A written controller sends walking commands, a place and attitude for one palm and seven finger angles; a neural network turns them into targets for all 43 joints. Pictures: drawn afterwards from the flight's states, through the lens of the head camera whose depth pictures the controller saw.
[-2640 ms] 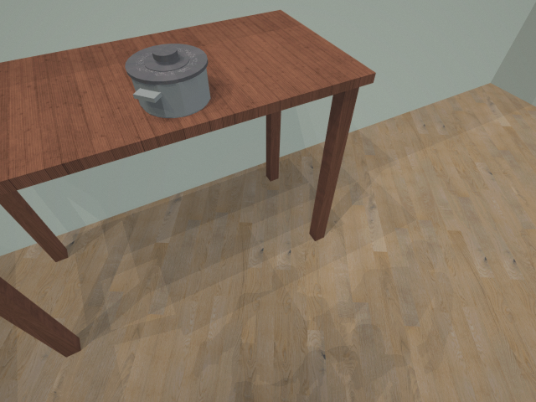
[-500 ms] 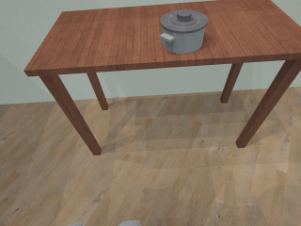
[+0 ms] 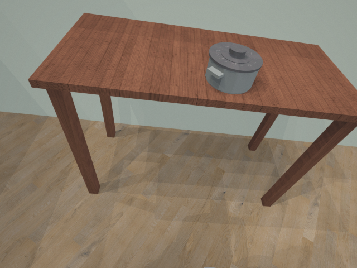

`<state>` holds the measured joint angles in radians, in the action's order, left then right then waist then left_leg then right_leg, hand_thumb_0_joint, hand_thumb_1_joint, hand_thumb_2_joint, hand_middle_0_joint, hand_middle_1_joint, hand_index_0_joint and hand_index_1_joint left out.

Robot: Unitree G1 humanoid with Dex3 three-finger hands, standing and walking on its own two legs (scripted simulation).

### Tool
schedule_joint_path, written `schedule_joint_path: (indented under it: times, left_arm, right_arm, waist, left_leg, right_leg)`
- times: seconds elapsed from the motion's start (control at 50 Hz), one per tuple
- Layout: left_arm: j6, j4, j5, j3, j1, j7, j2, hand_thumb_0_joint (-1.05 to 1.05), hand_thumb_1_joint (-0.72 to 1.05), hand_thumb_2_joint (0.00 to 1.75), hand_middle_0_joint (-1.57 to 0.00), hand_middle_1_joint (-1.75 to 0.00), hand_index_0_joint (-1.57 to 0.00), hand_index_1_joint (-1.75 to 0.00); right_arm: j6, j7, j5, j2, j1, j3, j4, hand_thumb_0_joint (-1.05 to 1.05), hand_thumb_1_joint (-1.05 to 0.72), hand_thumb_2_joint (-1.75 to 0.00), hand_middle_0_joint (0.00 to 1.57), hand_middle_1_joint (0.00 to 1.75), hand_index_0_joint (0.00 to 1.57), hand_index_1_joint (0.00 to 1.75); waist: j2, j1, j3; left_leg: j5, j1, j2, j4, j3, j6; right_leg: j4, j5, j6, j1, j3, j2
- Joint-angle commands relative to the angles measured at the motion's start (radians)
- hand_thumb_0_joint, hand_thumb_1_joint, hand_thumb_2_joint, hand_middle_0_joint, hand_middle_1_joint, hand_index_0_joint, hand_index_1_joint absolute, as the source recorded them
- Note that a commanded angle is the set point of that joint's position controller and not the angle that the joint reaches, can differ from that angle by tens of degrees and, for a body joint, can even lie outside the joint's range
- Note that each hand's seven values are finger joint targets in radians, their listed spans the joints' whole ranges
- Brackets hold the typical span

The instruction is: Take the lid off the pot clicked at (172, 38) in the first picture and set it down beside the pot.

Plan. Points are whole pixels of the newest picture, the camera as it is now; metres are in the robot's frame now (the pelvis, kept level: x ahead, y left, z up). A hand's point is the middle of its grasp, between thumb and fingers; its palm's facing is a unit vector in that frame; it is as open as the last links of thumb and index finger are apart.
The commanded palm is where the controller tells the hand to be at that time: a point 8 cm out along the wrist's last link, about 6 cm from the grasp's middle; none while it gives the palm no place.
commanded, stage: take the last steps up to it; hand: left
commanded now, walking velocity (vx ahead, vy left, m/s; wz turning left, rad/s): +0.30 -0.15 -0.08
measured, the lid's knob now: (237, 50) +0.74 -0.12 +0.15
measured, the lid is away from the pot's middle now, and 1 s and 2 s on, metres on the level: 0.01 0.01 0.01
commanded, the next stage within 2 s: come to a stop and stand still in 0.48 s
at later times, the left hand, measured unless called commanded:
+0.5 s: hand (155, 219) +0.28 +0.07 -0.18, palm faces -0.04 -0.98 -0.20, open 7.3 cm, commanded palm none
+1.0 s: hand (164, 205) +0.33 +0.05 -0.18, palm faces +0.01 -0.96 -0.27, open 7.4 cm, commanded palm none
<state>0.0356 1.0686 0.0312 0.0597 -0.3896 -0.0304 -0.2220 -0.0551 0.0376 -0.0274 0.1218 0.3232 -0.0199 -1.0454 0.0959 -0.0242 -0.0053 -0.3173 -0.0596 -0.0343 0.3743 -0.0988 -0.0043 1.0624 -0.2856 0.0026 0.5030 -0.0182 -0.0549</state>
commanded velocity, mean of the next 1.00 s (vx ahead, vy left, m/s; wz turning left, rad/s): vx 0.01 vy -0.07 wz -0.01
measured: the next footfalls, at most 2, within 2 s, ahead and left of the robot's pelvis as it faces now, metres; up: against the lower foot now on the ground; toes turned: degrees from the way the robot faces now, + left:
right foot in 0.28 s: +0.26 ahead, -0.20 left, +0.00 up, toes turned -10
left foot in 0.66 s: +0.34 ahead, -0.02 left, +0.00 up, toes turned +6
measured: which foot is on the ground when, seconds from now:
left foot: down 0.00-0.30, up 0.32-0.64, down 0.66-1.00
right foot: up 0.00-0.26, down 0.28-0.70, up 0.72-1.00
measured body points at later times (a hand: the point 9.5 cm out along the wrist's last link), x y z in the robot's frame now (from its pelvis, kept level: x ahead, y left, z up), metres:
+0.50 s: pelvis +0.19 -0.10 -0.01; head +0.23 -0.10 +0.44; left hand +0.29 +0.12 -0.16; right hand +0.17 -0.34 -0.16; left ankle +0.15 +0.02 -0.67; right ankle +0.22 -0.19 -0.74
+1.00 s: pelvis +0.28 -0.16 +0.00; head +0.36 -0.15 +0.44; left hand +0.33 +0.10 -0.16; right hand +0.37 -0.40 -0.15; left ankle +0.30 -0.02 -0.74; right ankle +0.26 -0.31 -0.70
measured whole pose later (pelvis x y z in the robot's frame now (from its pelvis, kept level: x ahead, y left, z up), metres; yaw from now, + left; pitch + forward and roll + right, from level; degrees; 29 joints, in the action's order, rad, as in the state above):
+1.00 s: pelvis +0.28 -0.16 +0.00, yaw -3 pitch +1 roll -1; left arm 0.05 0.95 0.01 0.07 -0.22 0.04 -0.22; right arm 0.04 0.04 -0.03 0.16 0.08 -0.06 -0.98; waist 0.01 -0.02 -0.14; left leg -0.23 -0.27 -0.11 0.48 -0.13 0.02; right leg 0.82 -0.46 -0.02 0.39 0.02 -0.04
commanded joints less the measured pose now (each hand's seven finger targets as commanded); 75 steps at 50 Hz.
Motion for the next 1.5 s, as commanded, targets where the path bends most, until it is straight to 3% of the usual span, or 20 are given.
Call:
schedule_joint_path:
  times: [0.0,0.14,0.24,0.26,0.28,0.3,0.38,0.46,0.6,0.66,0.7,0.76,0.88,1.0,1.04,1.06,1.16,1.3,1.44,1.48]
  left_arm:
    - [-0.026,-0.086,-0.001,0.013,0.070,-0.015,-0.023,0.00,0.90,0.90,-0.20,-0.30,-0.20,-0.30]
    - [-0.035,-0.156,-0.011,-0.006,0.302,-0.027,-0.002,0.00,0.90,0.90,-0.20,-0.30,-0.20,-0.30]
    - [-0.055,-0.061,-0.009,0.024,0.032,-0.012,-0.077,0.00,0.90,0.90,-0.20,-0.30,-0.20,-0.30]
    - [-0.068,-0.013,-0.001,0.047,-0.126,-0.001,-0.150,0.00,0.90,0.90,-0.20,-0.30,-0.20,-0.30]
    - [-0.073,0.001,-0.003,0.073,-0.194,0.016,-0.266,0.00,0.90,0.90,-0.20,-0.30,-0.20,-0.30]
    - [-0.070,0.005,-0.026,0.066,-0.190,0.025,-0.253,0.00,0.90,0.90,-0.20,-0.30,-0.20,-0.30]
    - [-0.077,-0.075,-0.014,0.013,0.130,0.051,-0.091,0.00,0.90,0.90,-0.20,-0.30,-0.20,-0.30]
    - [-0.082,-0.086,-0.006,-0.005,0.181,0.057,-0.064,0.00,0.90,0.90,-0.20,-0.30,-0.20,-0.30]
    - [-0.065,-0.077,-0.027,-0.009,0.121,0.050,-0.042,0.00,0.90,0.90,-0.20,-0.30,-0.20,-0.30]
    - [-0.050,-0.071,-0.034,-0.023,0.011,0.064,0.024,0.00,0.90,0.90,-0.20,-0.30,-0.20,-0.30]
    - [-0.032,-0.072,-0.026,-0.016,0.023,0.072,-0.015,0.00,0.90,0.90,-0.20,-0.30,-0.20,-0.30]
    - [-0.017,-0.096,-0.024,-0.001,0.061,0.080,-0.041,0.00,0.90,0.90,-0.20,-0.30,-0.20,-0.30]
    - [-0.002,-0.147,-0.023,0.025,0.088,0.075,-0.027,0.00,0.90,0.90,-0.20,-0.30,-0.20,-0.30]
    - [-0.024,-0.133,-0.013,0.033,-0.009,0.060,-0.071,0.00,0.90,0.90,-0.20,-0.30,-0.20,-0.30]
    - [-0.037,-0.143,0.009,0.056,0.004,0.072,-0.240,0.00,0.90,0.90,-0.20,-0.30,-0.20,-0.30]
    - [-0.036,-0.139,-0.002,0.044,-0.030,0.072,-0.237,0.00,0.90,0.90,-0.20,-0.30,-0.20,-0.30]
    - [-0.031,-0.179,-0.008,0.043,0.110,0.089,-0.206,0.00,0.90,0.90,-0.20,-0.30,-0.20,-0.30]
    - [-0.044,-0.168,0.000,0.046,0.022,0.102,-0.222,0.00,0.90,0.90,-0.20,-0.30,-0.20,-0.30]
    - [-0.021,-0.204,0.010,0.038,0.154,0.071,-0.228,0.00,0.90,0.90,-0.20,-0.30,-0.20,-0.30]
    - [-0.016,-0.200,-0.001,0.026,0.173,0.065,-0.183,0.00,0.90,0.90,-0.20,-0.30,-0.20,-0.30]
  right_arm:
    - [-0.031,0.017,0.011,0.170,0.096,-0.033,-0.006,0.00,-0.90,-0.90,0.20,0.30,0.20,0.30]
    - [-0.029,0.015,-0.005,0.178,0.176,-0.040,-0.058,0.00,-0.90,-0.90,0.20,0.30,0.20,0.30]
    - [-0.016,0.005,-0.001,0.226,0.138,-0.058,-0.072,0.00,-0.90,-0.90,0.20,0.30,0.20,0.30]
    - [-0.014,-0.006,0.010,0.197,0.156,-0.050,-0.072,0.00,-0.90,-0.90,0.20,0.30,0.20,0.30]
    - [-0.014,-0.010,0.026,0.107,0.237,-0.031,-0.051,0.00,-0.90,-0.90,0.20,0.30,0.20,0.30]
    - [-0.008,-0.006,0.032,0.128,0.134,-0.030,-0.022,0.00,-0.90,-0.90,0.20,0.30,0.20,0.30]
    - [0.019,-0.016,0.008,0.101,0.048,-0.040,-0.011,0.00,-0.90,-0.90,0.20,0.30,0.20,0.30]
    - [0.051,-0.020,0.006,0.048,0.088,-0.031,-0.001,0.00,-0.90,-0.90,0.20,0.30,0.20,0.30]
    - [0.020,-0.017,0.006,0.065,0.024,-0.019,0.013,0.00,-0.90,-0.90,0.20,0.30,0.20,0.30]
    - [0.019,0.005,0.015,0.192,-0.018,-0.034,0.035,0.00,-0.90,-0.90,0.20,0.30,0.20,0.30]
    - [0.030,0.024,0.018,0.168,-0.057,-0.025,0.034,0.00,-0.90,-0.90,0.20,0.30,0.20,0.30]
    - [0.043,0.031,0.013,0.174,-0.077,-0.035,0.046,0.00,-0.90,-0.90,0.20,0.30,0.20,0.30]
    - [0.073,0.020,0.002,0.227,-0.155,-0.081,0.099,0.00,-0.90,-0.90,0.20,0.30,0.20,0.30]
    - [0.087,-0.007,0.009,0.227,-0.252,-0.093,0.125,0.00,-0.90,-0.90,0.20,0.30,0.20,0.30]
    - [0.098,-0.019,0.016,0.113,-0.210,-0.074,0.156,0.00,-0.90,-0.90,0.20,0.30,0.20,0.30]
    - [0.116,-0.013,0.017,0.145,-0.217,-0.078,0.154,0.00,-0.90,-0.90,0.20,0.30,0.20,0.30]
    - [0.140,-0.036,0.004,0.198,-0.203,-0.090,0.133,0.00,-0.90,-0.90,0.20,0.30,0.20,0.30]
    - [0.137,-0.053,0.001,0.188,-0.252,-0.068,0.183,0.00,-0.90,-0.90,0.20,0.30,0.20,0.30]
    - [0.088,-0.055,0.021,0.150,-0.142,-0.050,0.150,0.00,-0.90,-0.90,0.20,0.30,0.20,0.30]
    - [0.065,-0.049,0.020,0.159,-0.034,-0.043,0.110,0.00,-0.90,-0.90,0.20,0.30,0.20,0.30]
  waist:
    - [-0.231,0.027,-0.127]
    - [-0.247,0.083,-0.188]
    - [-0.199,-0.052,-0.003]
    - [-0.063,-0.117,0.123]
    - [0.253,-0.105,0.297]
    - [0.151,-0.119,0.269]
    - [-0.073,0.029,0.022]
    - [0.006,0.088,-0.039]
    - [-0.050,0.062,-0.017]
    - [-0.287,0.018,0.030]
    - [-0.372,0.020,-0.009]
    - [-0.261,0.035,-0.007]
    - [-0.189,0.031,0.131]
    - [-0.217,-0.034,0.138]
    - [0.251,-0.041,0.074]
    - [0.161,-0.057,0.084]
    - [0.105,-0.003,0.002]
    - [0.040,-0.041,0.038]
    - [0.204,0.008,0.047]
    - [0.102,0.058,0.048]
  left_leg:
    - [0.380,0.039,-0.245,-0.196,0.110,-0.130]
    - [0.469,0.022,-0.250,-0.191,0.043,-0.114]
    - [0.663,-0.046,-0.217,0.185,-0.025,-0.063]
    - [0.445,-0.226,-0.156,0.445,-0.065,-0.027]
    - [-0.253,-0.457,0.008,0.832,-0.057,0.009]
    - [-0.289,-0.494,-0.016,0.985,0.080,-0.028]
    - [-0.106,-0.459,-0.126,0.943,0.102,-0.020]
    - [-0.090,-0.311,-0.108,0.665,0.044,0.004]
    - [0.210,-0.125,-0.044,0.137,-0.010,0.030]
    - [0.832,-0.024,-0.328,0.045,0.258,-0.138]
    - [1.028,-0.053,-0.336,-0.009,0.270,-0.187]
    - [1.186,0.013,-0.341,0.022,0.224,-0.210]
    - [1.025,0.105,-0.316,0.071,0.129,-0.175]
    - [0.494,-0.057,-0.176,0.230,0.042,-0.039]
    - [-0.312,-0.399,0.057,0.525,0.005,0.041]
    - [-0.361,-0.371,0.044,0.642,0.132,0.030]
    - [-0.095,-0.535,0.050,0.939,0.197,0.050]
    - [-0.065,-0.566,0.036,0.801,0.179,0.069]
    - [-0.065,-0.179,0.068,0.306,0.039,0.035]
    - [0.060,0.004,0.056,0.075,0.049,0.035]
  right_leg:
    - [0.060,0.101,-0.011,0.244,0.019,-0.038]
    - [-0.349,0.138,0.013,0.137,-0.080,-0.046]
    - [-0.523,0.125,0.076,-0.364,-0.135,0.048]
    - [-0.547,0.088,0.120,-0.654,-0.010,-0.047]
    - [-0.678,0.110,0.222,-0.853,0.430,-0.343]
    - [-0.756,0.144,0.236,-0.745,0.477,-0.348]
    - [-0.786,0.154,0.217,-0.307,0.187,-0.251]
    - [-0.846,0.208,0.211,-0.103,0.059,-0.197]
    - [-0.663,0.333,0.138,-0.233,0.023,-0.101]
    - [-0.487,-0.031,-0.003,-0.192,-0.045,0.007]
    - [-0.346,-0.213,-0.016,-0.167,-0.007,0.002]
    - [-0.187,-0.282,-0.012,-0.086,0.047,0.003]
    - [-0.111,-0.224,-0.020,-0.032,0.062,0.021]
    - [-0.618,0.190,-0.026,-0.291,-0.011,-0.004]
    - [-0.674,0.838,0.104,-0.411,0.378,-0.333]
    - [-0.690,0.797,0.178,-0.330,0.365,-0.387]
    - [-0.675,0.544,0.148,-0.319,0.247,-0.277]
    - [-0.687,0.417,0.170,-0.420,0.284,-0.306]
    - [-0.749,0.024,0.113,-0.200,0.189,-0.202]
    - [-0.671,-0.123,0.050,-0.096,0.122,-0.128]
